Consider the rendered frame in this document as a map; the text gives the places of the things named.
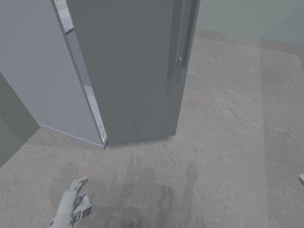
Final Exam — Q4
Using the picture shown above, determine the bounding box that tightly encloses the fridge door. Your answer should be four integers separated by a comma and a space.
66, 0, 200, 144

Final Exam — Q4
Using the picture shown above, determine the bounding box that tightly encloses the robot left forearm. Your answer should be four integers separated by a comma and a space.
48, 215, 74, 228

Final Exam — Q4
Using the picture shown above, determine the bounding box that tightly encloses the left robot hand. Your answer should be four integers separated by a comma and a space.
55, 176, 92, 223

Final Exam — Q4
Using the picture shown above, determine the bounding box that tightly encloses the handle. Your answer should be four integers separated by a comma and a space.
179, 0, 198, 68

